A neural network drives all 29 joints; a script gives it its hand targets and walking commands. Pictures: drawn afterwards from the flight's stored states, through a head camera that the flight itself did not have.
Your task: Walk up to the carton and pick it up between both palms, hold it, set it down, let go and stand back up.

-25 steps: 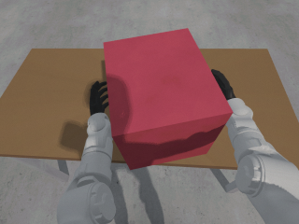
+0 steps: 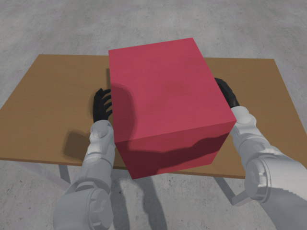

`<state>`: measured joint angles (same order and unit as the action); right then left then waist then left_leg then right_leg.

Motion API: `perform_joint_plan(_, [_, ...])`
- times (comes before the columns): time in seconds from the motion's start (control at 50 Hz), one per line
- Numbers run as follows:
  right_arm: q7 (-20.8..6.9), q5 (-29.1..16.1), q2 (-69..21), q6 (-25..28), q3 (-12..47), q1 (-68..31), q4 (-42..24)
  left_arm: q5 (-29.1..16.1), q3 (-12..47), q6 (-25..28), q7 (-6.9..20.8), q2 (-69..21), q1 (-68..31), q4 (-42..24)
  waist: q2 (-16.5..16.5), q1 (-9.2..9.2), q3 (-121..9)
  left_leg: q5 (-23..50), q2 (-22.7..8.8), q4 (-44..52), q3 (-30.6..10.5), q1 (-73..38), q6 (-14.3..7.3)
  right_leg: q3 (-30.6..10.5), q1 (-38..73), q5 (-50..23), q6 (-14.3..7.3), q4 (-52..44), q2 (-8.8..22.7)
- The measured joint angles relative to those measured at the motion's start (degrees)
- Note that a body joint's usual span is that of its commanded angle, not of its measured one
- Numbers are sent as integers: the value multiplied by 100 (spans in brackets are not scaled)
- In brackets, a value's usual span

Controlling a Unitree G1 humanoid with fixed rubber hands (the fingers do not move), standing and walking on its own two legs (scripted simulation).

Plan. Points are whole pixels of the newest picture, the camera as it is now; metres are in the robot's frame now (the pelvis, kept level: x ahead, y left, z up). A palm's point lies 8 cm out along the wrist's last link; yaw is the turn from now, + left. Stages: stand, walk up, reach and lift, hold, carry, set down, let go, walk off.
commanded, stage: reach and lift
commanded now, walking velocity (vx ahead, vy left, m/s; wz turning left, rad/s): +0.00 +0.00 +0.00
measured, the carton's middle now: (161, 109) +0.47 +0.04 +0.01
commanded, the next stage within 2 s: none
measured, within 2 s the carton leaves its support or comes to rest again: leaves its support in 0.32 s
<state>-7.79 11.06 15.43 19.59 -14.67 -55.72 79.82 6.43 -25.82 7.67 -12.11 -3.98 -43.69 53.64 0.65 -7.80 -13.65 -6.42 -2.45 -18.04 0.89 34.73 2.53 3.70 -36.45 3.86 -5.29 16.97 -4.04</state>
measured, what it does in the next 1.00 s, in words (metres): stands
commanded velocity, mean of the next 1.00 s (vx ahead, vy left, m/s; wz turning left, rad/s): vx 0.00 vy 0.00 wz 0.00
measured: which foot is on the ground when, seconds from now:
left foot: down 0.00-1.00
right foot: down 0.00-1.00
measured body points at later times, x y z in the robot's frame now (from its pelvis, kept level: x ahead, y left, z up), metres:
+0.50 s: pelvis -0.02 +0.00 +0.00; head +0.02 -0.01 +0.44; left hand +0.38 +0.21 +0.06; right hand +0.45 -0.14 +0.07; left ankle -0.01 +0.15 -0.74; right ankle +0.02 -0.05 -0.74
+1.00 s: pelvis -0.03 +0.01 +0.00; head -0.04 +0.02 +0.45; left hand +0.39 +0.21 +0.13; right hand +0.42 -0.14 +0.14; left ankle -0.01 +0.15 -0.74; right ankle +0.02 -0.05 -0.74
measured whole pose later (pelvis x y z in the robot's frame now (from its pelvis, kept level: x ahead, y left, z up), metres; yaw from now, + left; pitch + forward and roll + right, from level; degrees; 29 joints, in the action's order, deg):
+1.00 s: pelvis -0.03 +0.01 +0.00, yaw +2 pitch +10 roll +0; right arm -5.7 -1.4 13.5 -5.0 -11.4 -56.5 73.3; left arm 1.2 -17.1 -12.4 -13.0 4.0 -51.4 59.2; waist 1.4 -2.0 -13.5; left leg -9.3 -0.9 -25.0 -1.2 25.8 1.6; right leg 5.8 -26.4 7.4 -4.5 23.5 -2.3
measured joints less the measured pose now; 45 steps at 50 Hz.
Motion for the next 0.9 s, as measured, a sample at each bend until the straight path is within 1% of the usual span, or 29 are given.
perform_joint_plan(0.14, [68,-176,-9,3,149,7,143,-207,214,-11,-33,120,-9,187,-3,17,-50,-20,7,-129,-44,63,8,48,-46,32,-13,122,14])
perform_joint_plan(0.28, [95,-346,-10,-198,302,3,232,-501,496,-147,-99,262,-60,429,-2,53,-162,-59,15,-309,-112,145,20,118,-100,88,-29,288,30])
perform_joint_plan(0.44, [137,-630,-55,-711,580,3,191,-785,793,-426,-152,461,-152,769,3,130,-231,-158,23,-563,-177,92,27,185,-21,205,-37,528,47])
perform_joint_plan(0.54, [154,-846,-90,-1069,716,-11,147,-921,964,-691,-178,567,-187,846,2,212,-279,-205,41,-684,-219,17,28,227,72,265,-32,643,69])
perform_joint_plan(0.72, [178,-1111,-125,-1698,664,-92,-142,-957,1076,-1223,-181,732,-459,820,-2,390,-238,-251,92,-812,-272,-247,-6,277,367,330,2,759,124])
perform_joint_plan(0.82, [198,-1174,-138,-2025,487,-155,-317,-765,983,-1514,-137,799,-731,865,46,479,-88,-265,125,-801,-267,-531,-36,270,639,363,34,779,157])
perform_joint_plan(0.9, [201,-1190,-165,-2240,334,-155,-454,-639,906,-1763,-112,810,-820,755,76,527,-23,-267,139,-754,-245,-714,-57,246,817,360,49,734,168])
